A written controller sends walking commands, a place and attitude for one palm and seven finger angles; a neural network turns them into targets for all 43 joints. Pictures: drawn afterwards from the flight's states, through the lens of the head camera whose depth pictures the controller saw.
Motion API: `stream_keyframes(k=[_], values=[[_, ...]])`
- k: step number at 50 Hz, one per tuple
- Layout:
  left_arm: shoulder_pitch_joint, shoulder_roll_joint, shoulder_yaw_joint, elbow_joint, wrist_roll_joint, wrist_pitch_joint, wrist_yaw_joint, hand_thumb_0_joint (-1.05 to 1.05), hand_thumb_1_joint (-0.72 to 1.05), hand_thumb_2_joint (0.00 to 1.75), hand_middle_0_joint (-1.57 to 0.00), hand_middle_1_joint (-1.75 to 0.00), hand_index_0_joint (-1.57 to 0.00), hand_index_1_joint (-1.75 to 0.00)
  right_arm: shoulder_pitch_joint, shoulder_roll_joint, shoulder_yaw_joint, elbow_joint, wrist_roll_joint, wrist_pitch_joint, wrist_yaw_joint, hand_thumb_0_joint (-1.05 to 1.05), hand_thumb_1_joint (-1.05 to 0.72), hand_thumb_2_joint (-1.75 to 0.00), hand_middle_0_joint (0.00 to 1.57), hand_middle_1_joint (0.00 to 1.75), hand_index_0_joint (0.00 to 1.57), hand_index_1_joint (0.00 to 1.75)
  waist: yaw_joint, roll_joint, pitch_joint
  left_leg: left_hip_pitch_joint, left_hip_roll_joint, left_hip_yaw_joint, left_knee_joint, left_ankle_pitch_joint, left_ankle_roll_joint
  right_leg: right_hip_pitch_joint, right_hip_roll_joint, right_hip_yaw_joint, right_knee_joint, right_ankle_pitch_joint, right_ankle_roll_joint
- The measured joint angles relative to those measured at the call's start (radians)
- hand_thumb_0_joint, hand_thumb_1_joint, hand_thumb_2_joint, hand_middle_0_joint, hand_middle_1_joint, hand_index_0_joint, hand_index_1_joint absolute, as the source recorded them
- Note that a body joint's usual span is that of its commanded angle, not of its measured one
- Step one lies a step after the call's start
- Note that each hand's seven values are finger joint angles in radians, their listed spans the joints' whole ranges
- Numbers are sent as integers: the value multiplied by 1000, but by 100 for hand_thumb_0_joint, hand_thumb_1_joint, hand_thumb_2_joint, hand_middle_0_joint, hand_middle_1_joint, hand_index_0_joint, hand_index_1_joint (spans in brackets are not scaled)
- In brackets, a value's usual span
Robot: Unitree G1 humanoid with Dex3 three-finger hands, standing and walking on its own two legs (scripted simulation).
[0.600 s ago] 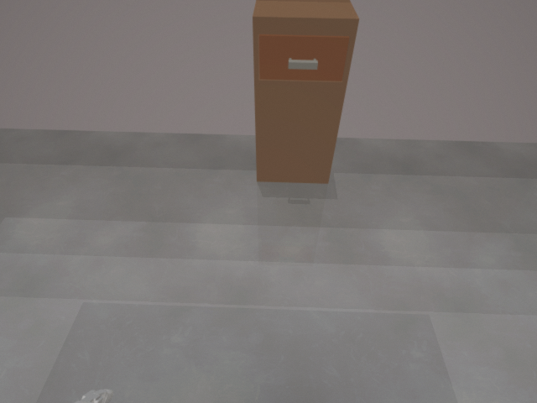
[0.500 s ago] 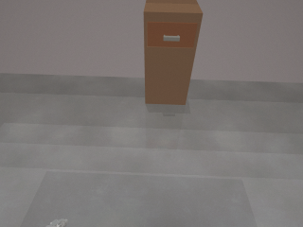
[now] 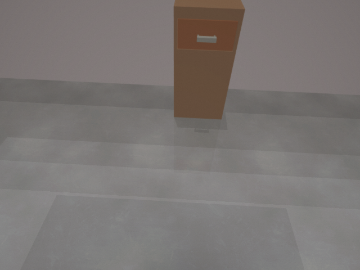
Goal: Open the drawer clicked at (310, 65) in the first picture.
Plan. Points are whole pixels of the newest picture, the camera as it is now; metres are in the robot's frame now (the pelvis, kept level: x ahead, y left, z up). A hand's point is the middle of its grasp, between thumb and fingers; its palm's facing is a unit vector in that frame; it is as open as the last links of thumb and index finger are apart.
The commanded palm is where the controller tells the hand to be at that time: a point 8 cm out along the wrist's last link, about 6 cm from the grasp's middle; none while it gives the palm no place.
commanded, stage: stand and wait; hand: left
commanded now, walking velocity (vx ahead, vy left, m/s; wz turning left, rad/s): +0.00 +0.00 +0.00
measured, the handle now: (206, 37) +1.40 -0.07 -0.08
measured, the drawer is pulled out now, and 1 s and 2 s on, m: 0.00 0.00 0.00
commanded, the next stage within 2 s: look at it before walking up in 0.22 s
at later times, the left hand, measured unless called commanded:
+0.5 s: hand out of the picture +0.08 +0.25 -0.16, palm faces -0.03 -0.94 -0.33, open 7.4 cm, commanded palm none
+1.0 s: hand out of the picture +0.08 +0.25 -0.15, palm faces -0.03 -0.94 -0.34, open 7.4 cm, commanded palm none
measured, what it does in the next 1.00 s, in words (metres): stands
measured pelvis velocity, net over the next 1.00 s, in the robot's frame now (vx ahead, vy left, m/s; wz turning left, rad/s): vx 0.02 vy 0.00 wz -0.01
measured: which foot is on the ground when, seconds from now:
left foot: down 0.00-1.00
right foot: down 0.00-1.00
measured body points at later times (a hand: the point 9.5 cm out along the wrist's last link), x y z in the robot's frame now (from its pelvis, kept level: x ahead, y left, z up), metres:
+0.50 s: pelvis +0.01 +0.00 +0.00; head +0.00 +0.00 +0.45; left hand +0.08 +0.30 -0.13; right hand +0.08 -0.29 -0.13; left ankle +0.02 +0.13 -0.74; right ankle +0.01 -0.12 -0.74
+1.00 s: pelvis +0.02 +0.00 +0.00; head +0.01 +0.00 +0.45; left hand +0.08 +0.29 -0.13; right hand +0.10 -0.29 -0.13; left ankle +0.02 +0.13 -0.74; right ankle +0.01 -0.12 -0.74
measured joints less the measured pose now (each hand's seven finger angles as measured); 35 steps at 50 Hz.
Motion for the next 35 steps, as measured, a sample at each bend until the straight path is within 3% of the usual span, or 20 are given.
stream_keyframes(k=[35], values=[[-26, -2, -3, 5, 2, -7, 1, 0, 90, 90, -21, -30, -20, -30, -35, 4, 5, 13, 3, -8, 1, 0, -90, -90, 20, 30, 20, 30, 1, -4, -2, 26, -1, 5, -41, 6, 2, 23, -2, 5, -38, 6, 4]])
